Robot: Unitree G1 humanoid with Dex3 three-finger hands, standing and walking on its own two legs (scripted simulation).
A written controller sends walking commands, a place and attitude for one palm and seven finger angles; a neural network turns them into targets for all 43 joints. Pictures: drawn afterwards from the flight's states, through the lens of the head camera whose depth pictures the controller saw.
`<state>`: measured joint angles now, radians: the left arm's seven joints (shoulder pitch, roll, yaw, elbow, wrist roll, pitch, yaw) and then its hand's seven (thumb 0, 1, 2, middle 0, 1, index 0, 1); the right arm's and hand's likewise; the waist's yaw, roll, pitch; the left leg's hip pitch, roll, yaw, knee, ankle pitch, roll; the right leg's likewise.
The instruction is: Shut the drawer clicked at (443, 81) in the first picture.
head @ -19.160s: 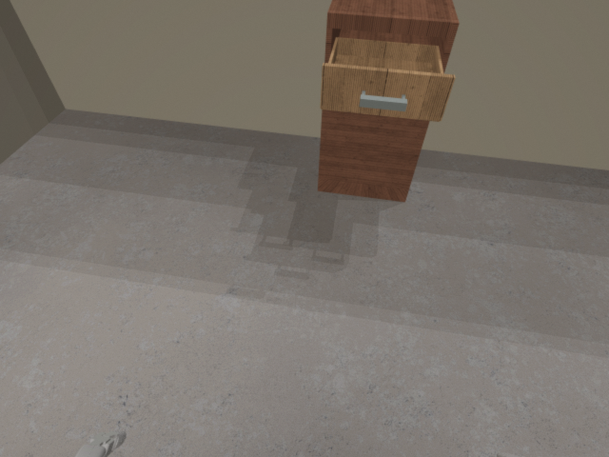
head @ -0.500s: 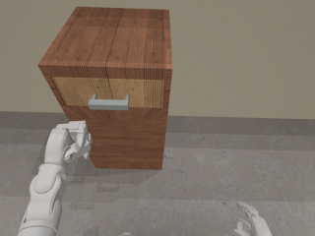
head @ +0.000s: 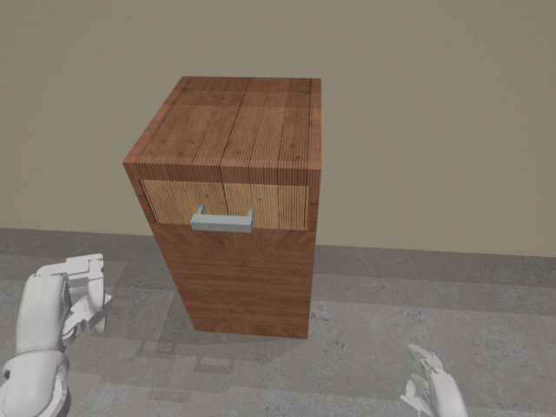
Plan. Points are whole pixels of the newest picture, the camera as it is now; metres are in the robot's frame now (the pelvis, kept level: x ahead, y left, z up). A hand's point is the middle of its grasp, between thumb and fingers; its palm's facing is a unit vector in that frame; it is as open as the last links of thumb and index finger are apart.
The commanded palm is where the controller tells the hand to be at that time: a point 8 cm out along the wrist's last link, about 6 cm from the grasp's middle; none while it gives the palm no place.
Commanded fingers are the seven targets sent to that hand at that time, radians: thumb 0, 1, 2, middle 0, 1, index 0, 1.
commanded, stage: draw the hand back to the body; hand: left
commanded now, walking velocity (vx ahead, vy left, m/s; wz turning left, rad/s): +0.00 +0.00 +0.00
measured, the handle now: (224, 216) +0.56 +0.19 -0.08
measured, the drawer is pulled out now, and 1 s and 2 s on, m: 0.00 0.00 0.00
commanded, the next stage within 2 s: step back with the hand held close in 0.34 s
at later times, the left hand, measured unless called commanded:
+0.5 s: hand (82, 307) +0.19 +0.23 +0.16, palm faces +0.40 -0.84 -0.37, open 3.2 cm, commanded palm +0.14 +0.27 +0.18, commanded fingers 0.00 0.90 0.90 -1.40 -1.60 -1.40 -1.60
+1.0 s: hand (31, 344) +0.14 +0.25 +0.17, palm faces +0.31 -0.81 -0.50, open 3.2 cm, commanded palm +0.08 +0.29 +0.18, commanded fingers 0.00 0.90 0.90 -1.40 -1.60 -1.40 -1.60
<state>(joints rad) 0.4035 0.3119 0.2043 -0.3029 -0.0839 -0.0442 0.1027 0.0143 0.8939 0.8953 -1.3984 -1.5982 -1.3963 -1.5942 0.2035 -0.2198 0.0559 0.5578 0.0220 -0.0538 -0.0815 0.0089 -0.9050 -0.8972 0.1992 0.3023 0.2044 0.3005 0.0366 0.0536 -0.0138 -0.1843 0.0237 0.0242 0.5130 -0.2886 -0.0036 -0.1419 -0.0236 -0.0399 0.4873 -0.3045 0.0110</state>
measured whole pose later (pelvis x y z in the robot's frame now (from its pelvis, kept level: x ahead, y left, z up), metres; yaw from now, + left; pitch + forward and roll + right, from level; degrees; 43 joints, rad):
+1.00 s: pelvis -0.06 +0.02 +0.00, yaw -1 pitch +0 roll -1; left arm 0.65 0.42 0.40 -0.62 -0.06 -0.20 0.13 0.01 0.89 0.89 -1.40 -1.60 -1.40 -1.59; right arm 0.18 -0.20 -0.01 0.53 0.00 -0.02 -0.07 0.01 -0.91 -0.90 0.20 0.30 0.20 0.30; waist 0.00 0.00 0.07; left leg -0.32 0.02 0.05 0.52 -0.20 0.02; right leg -0.28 -0.03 -0.02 0.48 -0.20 0.03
